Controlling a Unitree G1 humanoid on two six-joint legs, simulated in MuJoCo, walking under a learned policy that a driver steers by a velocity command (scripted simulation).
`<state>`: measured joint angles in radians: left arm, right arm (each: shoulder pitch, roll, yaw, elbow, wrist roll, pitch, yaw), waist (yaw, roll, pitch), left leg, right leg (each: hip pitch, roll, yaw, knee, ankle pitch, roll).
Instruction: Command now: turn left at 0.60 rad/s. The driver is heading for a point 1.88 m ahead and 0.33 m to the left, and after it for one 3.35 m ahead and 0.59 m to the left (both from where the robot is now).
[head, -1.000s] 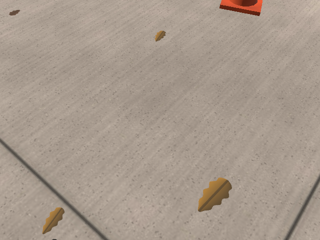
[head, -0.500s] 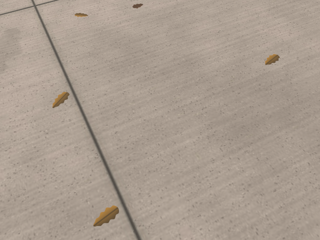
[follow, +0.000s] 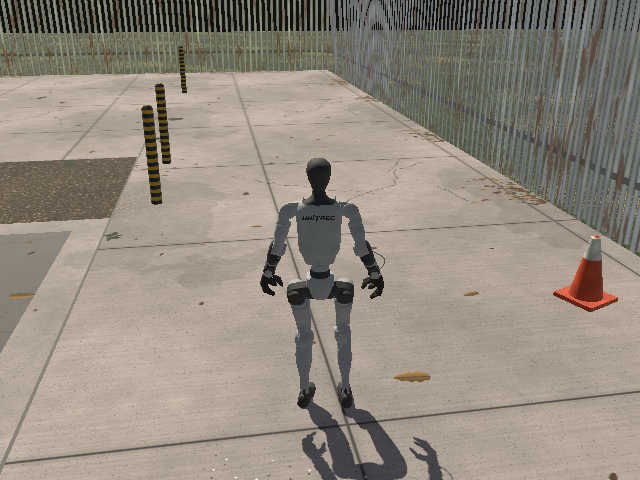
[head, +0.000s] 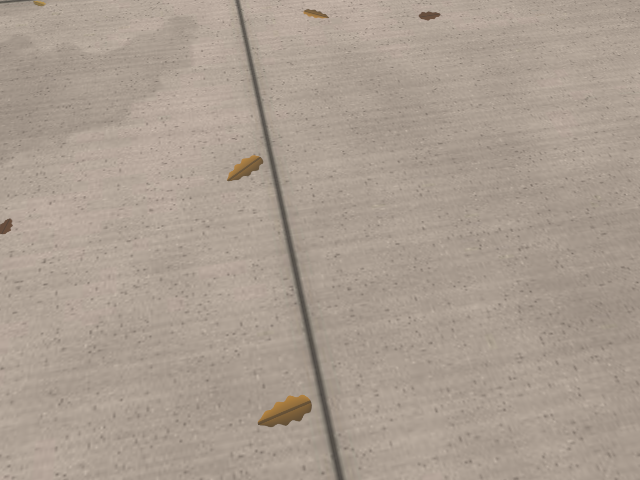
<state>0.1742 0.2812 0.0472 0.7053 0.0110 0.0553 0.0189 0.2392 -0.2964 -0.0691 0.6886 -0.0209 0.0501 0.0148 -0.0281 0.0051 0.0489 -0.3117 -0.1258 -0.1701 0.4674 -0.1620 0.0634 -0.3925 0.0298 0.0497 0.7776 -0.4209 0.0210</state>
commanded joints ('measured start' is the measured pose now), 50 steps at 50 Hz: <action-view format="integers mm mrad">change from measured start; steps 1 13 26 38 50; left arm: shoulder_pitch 31 2 80 57 46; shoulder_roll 82 113 153 91 138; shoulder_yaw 16 19 45 22 3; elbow -69 -92 -31 13 96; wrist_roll -10 11 1 4 4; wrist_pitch -23 -44 -29 16 -45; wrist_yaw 9 23 -14 -22 10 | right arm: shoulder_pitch -15 -1 10 -33 12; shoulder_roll -171 -116 -134 -93 -27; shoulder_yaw -51 -43 -21 19 52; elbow -58 -22 -50 -4 110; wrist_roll -1 8 -12 6 14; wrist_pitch -7 17 -13 -39 -50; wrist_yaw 3 27 10 -24 -31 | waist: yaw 16 27 0 18 -24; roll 130 -138 15 110 -121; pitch -110 -48 -105 -55 -42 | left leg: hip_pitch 109 -257 274 235 81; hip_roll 254 44 172 302 120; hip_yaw -351 108 39 -65 5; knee -103 661 -176 -183 -132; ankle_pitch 204 -244 -28 303 -17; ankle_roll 146 -119 -15 136 13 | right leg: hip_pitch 52 318 72 -56 271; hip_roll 36 -252 -239 -63 -229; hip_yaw -2 59 -165 -43 154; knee -117 -462 -73 113 -452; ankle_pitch -9 574 345 52 431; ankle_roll -22 -217 -60 14 -108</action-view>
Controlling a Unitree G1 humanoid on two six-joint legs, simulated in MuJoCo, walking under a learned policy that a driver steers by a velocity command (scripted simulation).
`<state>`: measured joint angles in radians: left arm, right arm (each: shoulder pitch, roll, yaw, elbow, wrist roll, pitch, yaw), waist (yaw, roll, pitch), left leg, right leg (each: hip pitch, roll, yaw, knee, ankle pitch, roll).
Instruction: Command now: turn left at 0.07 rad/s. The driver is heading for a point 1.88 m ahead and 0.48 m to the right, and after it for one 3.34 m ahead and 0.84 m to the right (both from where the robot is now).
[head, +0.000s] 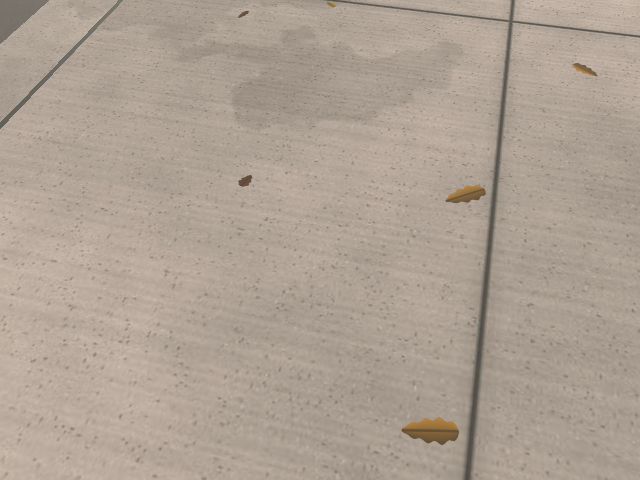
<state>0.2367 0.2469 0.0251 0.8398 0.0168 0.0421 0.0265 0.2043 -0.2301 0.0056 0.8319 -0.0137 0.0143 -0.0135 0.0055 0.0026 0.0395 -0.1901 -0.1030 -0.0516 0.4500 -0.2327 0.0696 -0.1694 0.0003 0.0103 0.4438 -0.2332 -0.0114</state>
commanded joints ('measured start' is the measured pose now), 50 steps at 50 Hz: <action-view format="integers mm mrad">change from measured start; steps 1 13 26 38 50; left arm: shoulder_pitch -44 94 -79 -317 7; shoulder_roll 128 168 109 25 100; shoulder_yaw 17 34 39 4 53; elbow -38 93 34 -43 69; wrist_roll -5 -1 15 10 -7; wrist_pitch -37 -29 -90 -79 -109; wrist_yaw -9 -7 -47 -72 -38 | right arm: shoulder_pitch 33 -7 283 320 174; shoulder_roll -114 -105 -193 -96 -100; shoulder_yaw -24 -36 -73 -32 -52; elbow -4 110 192 240 170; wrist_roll -6 -15 -18 -4 -5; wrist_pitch -9 -7 -79 -112 -110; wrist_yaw -5 3 9 1 17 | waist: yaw -36 38 -79 -61 34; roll -106 -118 90 88 -26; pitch -29 91 115 98 -49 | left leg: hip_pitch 47 -215 249 196 -431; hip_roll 108 35 455 268 139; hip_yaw -114 -17 -535 -45 -15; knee -131 84 -348 -328 863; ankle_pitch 74 -298 -516 441 -68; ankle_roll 0 26 184 123 36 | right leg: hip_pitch -8 4 -610 -490 167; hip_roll -177 -196 -24 -40 -323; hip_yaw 173 319 40 -114 439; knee -118 -256 594 284 -248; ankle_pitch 187 -587 -228 134 -165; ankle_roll -72 -169 -103 -13 -279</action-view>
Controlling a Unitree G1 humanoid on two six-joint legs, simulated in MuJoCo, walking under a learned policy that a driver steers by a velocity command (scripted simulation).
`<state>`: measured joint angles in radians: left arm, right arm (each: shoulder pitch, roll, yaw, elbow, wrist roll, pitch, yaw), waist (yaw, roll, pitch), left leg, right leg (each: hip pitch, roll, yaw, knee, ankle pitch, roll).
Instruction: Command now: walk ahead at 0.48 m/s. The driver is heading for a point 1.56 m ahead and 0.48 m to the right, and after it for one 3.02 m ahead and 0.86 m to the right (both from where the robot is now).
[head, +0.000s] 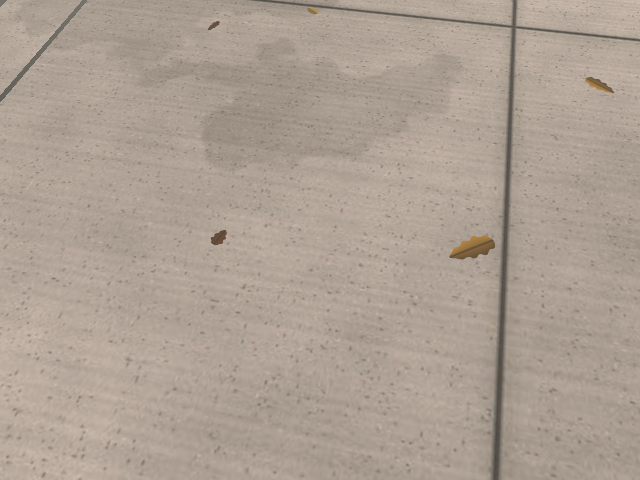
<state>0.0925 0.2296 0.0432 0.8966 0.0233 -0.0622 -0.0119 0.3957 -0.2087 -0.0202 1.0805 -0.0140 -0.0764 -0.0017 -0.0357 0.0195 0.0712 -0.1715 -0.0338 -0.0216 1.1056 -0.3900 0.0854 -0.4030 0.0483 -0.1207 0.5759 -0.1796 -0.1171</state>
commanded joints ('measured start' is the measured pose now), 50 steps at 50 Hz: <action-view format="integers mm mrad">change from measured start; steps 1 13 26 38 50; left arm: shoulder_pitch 139 372 398 33 106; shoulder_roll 87 79 96 26 65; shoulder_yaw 25 5 14 10 27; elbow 23 125 116 -12 -8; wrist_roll -8 -14 -21 9 4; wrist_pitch -15 -45 -21 28 -7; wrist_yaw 1 11 22 -19 0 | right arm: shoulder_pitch -32 -377 14 9 65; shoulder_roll -100 -37 -214 -91 -135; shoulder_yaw -27 -7 -83 -34 -47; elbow -79 -205 -118 -56 -13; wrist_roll -8 -12 -10 2 -15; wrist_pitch -14 31 8 -33 -15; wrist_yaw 8 37 5 0 -23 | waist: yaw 45 69 -60 37 115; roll -36 -68 47 30 39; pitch -42 31 -287 21 -90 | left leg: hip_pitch -400 -443 454 57 274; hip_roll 97 119 423 206 234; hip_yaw -43 79 -598 -59 84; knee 155 -377 -818 -998 -595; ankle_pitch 115 395 100 477 1018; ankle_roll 17 -64 244 123 58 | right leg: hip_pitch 312 306 -233 -245 123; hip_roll -326 -207 -27 -160 1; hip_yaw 474 172 175 91 -9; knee -398 -462 764 305 -85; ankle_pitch -105 300 -304 93 28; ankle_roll -143 -73 17 101 -31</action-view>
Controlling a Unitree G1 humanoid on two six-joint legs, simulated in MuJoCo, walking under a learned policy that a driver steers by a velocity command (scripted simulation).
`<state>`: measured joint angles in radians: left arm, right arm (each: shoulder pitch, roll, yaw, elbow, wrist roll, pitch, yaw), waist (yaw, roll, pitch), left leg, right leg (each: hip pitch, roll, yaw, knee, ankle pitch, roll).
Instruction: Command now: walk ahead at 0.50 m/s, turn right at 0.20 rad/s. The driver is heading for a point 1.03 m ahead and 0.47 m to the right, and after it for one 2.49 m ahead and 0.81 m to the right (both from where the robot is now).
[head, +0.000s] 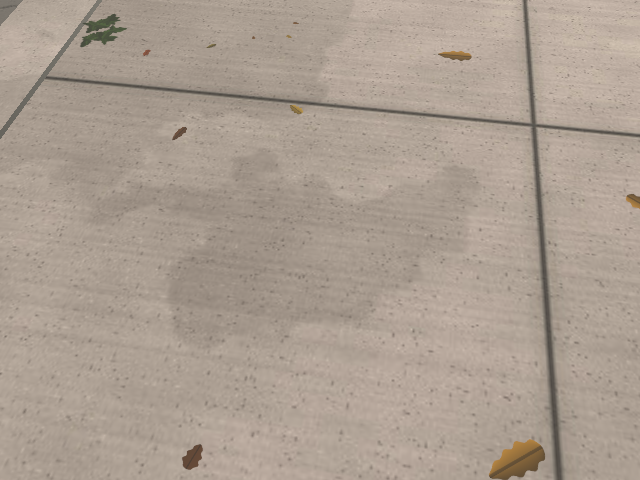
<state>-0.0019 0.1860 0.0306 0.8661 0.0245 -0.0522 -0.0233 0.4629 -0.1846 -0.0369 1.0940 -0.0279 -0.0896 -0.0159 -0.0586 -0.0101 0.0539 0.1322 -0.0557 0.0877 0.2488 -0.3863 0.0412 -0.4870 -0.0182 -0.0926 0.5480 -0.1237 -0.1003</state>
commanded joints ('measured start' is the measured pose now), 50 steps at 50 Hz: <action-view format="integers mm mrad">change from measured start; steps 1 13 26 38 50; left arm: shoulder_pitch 367 359 469 329 -37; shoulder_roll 149 169 208 129 113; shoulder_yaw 58 61 76 58 22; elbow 77 84 47 -66 -222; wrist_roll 16 -25 -3 12 16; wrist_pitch -24 -29 -9 45 44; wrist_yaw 19 25 47 -19 -63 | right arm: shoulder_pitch -6 -290 -538 -198 -67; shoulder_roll -148 -99 -139 -145 -209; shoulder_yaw -26 -26 -10 -27 -49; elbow -39 -238 -399 -301 -241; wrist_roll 2 -18 9 9 9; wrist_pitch -1 43 16 -21 -7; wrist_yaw -8 27 34 10 4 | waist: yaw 196 53 110 77 13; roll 42 -28 -81 109 97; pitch -163 0 -13 -61 27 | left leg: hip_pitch -169 -742 -639 -243 -129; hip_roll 222 153 58 324 328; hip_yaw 9 -92 -105 -231 76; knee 479 705 283 -56 -65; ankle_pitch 873 217 271 420 573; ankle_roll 79 -73 -47 110 76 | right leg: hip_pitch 441 295 485 -123 -111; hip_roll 20 -121 -118 -34 -33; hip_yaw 33 362 449 158 3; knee -65 -392 -195 614 124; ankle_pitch -29 119 430 -163 29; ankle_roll -86 -164 -85 45 19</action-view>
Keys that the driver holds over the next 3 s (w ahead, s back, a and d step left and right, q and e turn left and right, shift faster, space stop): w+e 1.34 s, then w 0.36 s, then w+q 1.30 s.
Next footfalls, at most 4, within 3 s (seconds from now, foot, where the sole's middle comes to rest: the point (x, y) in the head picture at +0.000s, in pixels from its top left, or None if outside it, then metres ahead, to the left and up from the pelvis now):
0.02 right None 0.17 -0.08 -0.76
0.58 left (309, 458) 0.50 0.04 -0.76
1.10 right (454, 392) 0.63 -0.28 -0.76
1.66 left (477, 263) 0.97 -0.41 -0.76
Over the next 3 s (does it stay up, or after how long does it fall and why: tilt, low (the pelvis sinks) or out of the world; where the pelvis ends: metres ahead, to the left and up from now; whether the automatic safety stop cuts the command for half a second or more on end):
stays up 1.34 -0.72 0.02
